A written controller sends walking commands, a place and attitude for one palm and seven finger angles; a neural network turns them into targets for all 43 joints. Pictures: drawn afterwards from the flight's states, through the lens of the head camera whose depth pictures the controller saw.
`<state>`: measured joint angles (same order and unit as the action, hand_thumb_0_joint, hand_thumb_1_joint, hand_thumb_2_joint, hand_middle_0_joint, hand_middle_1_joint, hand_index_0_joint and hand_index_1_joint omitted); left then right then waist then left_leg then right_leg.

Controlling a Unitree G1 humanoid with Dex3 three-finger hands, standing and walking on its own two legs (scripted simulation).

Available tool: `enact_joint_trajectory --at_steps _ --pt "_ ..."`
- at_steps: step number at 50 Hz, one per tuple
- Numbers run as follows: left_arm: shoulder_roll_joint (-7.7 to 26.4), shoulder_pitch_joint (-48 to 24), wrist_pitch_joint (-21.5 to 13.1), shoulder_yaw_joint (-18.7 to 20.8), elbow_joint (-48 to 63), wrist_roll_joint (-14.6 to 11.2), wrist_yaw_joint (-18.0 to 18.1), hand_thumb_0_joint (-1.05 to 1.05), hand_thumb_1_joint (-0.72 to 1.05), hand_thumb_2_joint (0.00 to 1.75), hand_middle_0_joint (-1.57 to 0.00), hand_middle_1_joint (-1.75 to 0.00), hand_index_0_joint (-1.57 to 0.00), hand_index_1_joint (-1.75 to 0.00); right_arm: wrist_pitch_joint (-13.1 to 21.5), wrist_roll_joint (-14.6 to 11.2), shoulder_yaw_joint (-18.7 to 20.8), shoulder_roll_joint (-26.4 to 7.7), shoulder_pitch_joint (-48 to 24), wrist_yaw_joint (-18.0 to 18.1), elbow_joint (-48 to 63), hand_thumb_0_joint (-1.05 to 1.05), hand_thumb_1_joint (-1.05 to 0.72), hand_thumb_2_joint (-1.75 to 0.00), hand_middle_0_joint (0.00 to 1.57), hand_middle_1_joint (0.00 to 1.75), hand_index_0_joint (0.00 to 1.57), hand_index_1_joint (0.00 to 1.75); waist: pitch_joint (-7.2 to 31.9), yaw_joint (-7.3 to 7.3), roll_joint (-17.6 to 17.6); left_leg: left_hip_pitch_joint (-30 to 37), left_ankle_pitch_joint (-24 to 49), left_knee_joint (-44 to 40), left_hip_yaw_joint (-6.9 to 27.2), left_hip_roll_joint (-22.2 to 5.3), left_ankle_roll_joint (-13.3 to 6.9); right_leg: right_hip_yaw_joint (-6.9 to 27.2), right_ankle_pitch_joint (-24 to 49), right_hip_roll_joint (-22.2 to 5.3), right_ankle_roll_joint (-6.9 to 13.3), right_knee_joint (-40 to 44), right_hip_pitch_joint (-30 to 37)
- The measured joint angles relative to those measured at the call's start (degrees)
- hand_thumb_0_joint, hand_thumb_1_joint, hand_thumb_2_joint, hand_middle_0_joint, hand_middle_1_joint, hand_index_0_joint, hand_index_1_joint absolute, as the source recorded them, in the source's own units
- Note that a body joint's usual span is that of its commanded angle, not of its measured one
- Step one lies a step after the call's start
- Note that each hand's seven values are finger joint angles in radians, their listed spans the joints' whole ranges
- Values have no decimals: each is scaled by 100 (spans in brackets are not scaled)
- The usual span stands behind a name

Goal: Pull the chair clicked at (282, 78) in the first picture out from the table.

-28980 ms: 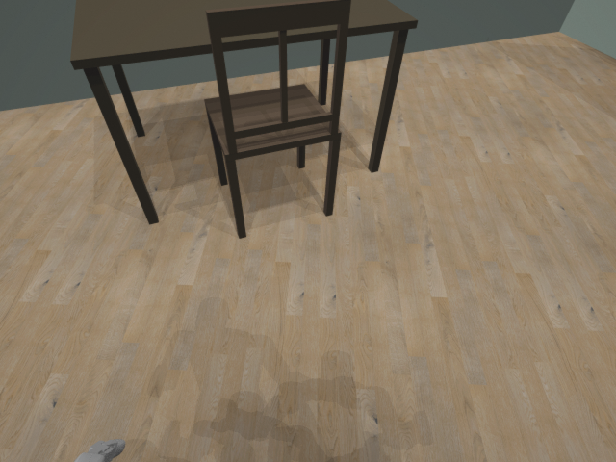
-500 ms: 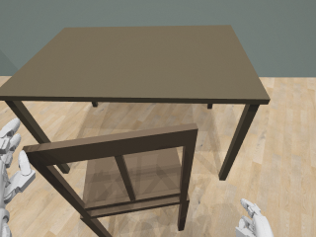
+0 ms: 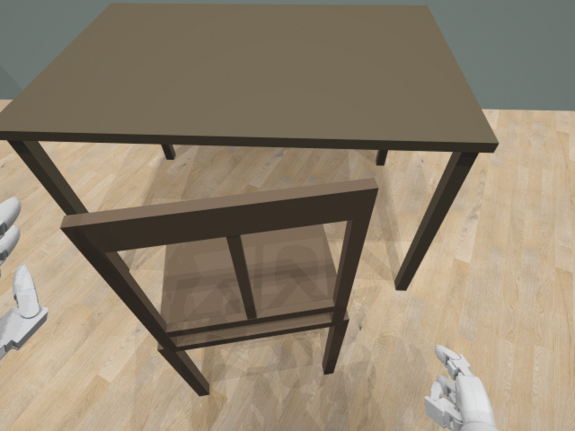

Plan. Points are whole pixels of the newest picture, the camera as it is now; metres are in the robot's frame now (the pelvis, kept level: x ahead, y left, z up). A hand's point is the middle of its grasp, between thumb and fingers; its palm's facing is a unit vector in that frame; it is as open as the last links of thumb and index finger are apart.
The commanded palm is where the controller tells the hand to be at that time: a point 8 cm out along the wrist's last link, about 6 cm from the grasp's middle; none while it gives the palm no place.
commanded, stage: step back with the hand held close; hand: left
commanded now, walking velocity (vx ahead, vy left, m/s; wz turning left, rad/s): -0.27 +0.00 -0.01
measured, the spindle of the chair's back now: (243, 280) +0.37 +0.12 -0.08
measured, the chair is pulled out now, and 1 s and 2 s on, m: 0.16 0.16 0.16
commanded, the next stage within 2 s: stop stepping back and stand still in 0.90 s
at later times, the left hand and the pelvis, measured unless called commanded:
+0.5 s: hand (5, 351) +0.15 +0.26 +0.18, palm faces +0.44 -0.73 -0.52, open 7.4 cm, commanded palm +0.09 +0.29 +0.18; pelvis -0.05 -0.01 -0.01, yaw +1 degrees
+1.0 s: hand out of the picture +0.07 +0.21 +0.18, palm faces +0.34 -0.79 -0.51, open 7.4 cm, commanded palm +0.00 +0.27 +0.18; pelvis -0.14 -0.03 -0.01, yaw -1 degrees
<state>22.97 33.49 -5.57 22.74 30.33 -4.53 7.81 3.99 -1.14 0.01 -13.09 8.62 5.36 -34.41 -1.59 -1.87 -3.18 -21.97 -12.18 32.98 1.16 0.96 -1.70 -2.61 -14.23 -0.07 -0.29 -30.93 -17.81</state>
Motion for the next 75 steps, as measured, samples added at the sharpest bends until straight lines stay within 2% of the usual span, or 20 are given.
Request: enact_joint_trajectory --at_steps 6,12,16,21,25,32,35,37,39,42,46,49,50,53,55,58,61,66,71,75 --pt "61 -43 -122 117 80 70 50 1 89 90 -21 -30 -22 -31 135 12 -34 23 64 -18 71 1 -90 -90 20 30 21 30 48 54 -17 -166 39 130 10 -49 23 -19 68 42 34 -122 -163" --pt "33 -84 -156 86 84 34 118 1 89 90 -21 -30 -22 -31 147 3 8 -31 164 -34 0 1 -90 -90 20 30 21 30 108 159 18 -427 -543 476 10 -106 86 -93 140 53 86 -163 -294" --pt "39 -69 -127 33 187 31 152 1 89 90 -21 -30 -22 -31 95 -9 53 -111 189 -8 -52 1 -90 -90 20 30 21 30 39 214 50 -458 158 434 -11 -160 36 -132 89 63 43 -357 -374" --pt "219 -96 -222 248 250 177 140 1 89 90 -21 -30 -22 -31 204 55 80 6 257 25 3 1 -90 -90 20 30 21 30 4 244 141 -523 169 383 13 -144 8 120 -503 200 12 -863 -428" --pt "286 -116 -432 498 401 154 110 1 89 90 -21 -30 -22 -31 317 76 42 92 200 -54 -26 1 -90 -90 20 30 21 30 42 136 144 -754 292 385 32 -193 87 249 -548 291 71 -519 -180" --pt "148 -65 -535 137 369 32 -5 1 89 90 -21 -30 -22 -31 238 24 119 118 77 -121 -270 1 -90 -90 20 30 21 30 33 160 169 -671 -331 889 5 -161 228 214 -313 207 93 -491 -219" --pt "119 -67 -456 104 260 54 -2 1 89 90 -21 -30 -22 -31 131 15 166 97 64 -63 -332 1 -90 -90 20 30 21 30 189 248 236 -298 -282 438 -27 -133 118 188 -317 102 18 -520 -310" --pt "194 -161 -405 215 187 46 28 1 89 90 -21 -30 -22 -31 95 14 161 158 -71 -29 -330 1 -90 -90 20 30 21 30 80 191 428 -264 -116 263 -150 -64 58 297 -252 21 -18 -604 -406" --pt "289 -191 -350 347 154 32 34 1 89 90 -21 -30 -22 -31 140 98 137 233 -193 -47 -266 1 -90 -90 20 30 21 30 -13 125 533 -270 67 138 -258 -99 51 411 -790 64 -13 -1001 -557" --pt "285 -231 -303 370 282 30 14 1 89 90 -21 -30 -22 -31 309 180 89 291 -267 -136 -130 1 -90 -90 20 30 21 30 -113 66 484 -322 260 -11 -267 -233 83 428 -1197 164 0 -1414 -568" --pt "271 -170 -354 301 650 15 -36 1 89 90 -21 -30 -21 -31 427 166 -21 328 -282 -250 6 1 -90 -90 20 30 21 30 -139 -38 425 -455 489 -93 -306 -393 172 371 -708 91 12 -653 -84" --pt "264 -176 -454 244 649 32 -141 1 89 90 -21 -30 -22 -31 394 155 -45 254 -318 -276 26 1 -90 -90 20 30 21 30 -225 9 99 -657 392 120 -118 -618 229 172 -240 282 11 -205 91" --pt "285 -170 -473 219 617 31 -175 1 89 90 -21 -30 -22 -31 354 134 -30 241 -283 -274 7 1 -90 -90 20 30 21 30 -214 33 67 -762 -126 346 -49 -590 271 128 -191 292 49 -161 70" --pt "257 -53 -453 152 479 24 -180 1 89 90 -21 -30 -22 -31 180 28 69 236 -104 -256 -192 1 -90 -90 20 30 21 30 -20 38 336 -1101 -1093 2280 -28 -158 365 231 -77 52 116 -85 -69" --pt "200 131 -332 204 286 43 -115 1 89 90 -21 -30 -22 -31 -12 -9 76 232 40 -211 -242 1 -90 -90 20 30 21 30 168 148 545 -878 -1209 2650 -174 -29 343 313 31 -125 90 4 -131" --pt "173 252 -184 228 -71 83 30 1 89 90 -21 -30 -22 -31 -80 -40 60 110 297 -109 -171 1 -90 -90 20 30 21 30 378 362 630 64 -1217 1214 -274 -129 198 245 65 -267 16 -49 -247" --pt "92 127 -112 80 -134 111 152 1 89 90 -21 -30 -22 -31 118 -6 193 -152 490 -7 -181 1 -90 -90 20 30 21 30 354 507 374 757 -796 -175 -131 -349 69 -86 -26 -254 -55 -307 -372" --pt "84 278 -97 79 182 162 192 1 89 90 -21 -30 -22 -31 261 -21 181 -53 646 -43 -310 1 -90 -90 20 30 20 30 187 280 583 935 -669 -35 -238 -302 317 31 142 -293 -78 -184 -105" --pt "70 -93 -339 131 79 244 208 1 89 90 -21 -30 -22 -31 398 -8 67 55 739 -94 -416 1 -90 -90 20 30 20 30 304 121 383 932 -843 125 -164 -392 224 -30 198 -182 -35 -3 62" --pt "-137 -471 -311 111 -403 231 238 1 89 90 -21 -30 -22 -31 325 13 -33 113 639 -105 -451 1 -90 -90 20 30 21 30 439 91 244 817 -1180 296 -134 -393 74 35 18 -103 23 -14 -8"
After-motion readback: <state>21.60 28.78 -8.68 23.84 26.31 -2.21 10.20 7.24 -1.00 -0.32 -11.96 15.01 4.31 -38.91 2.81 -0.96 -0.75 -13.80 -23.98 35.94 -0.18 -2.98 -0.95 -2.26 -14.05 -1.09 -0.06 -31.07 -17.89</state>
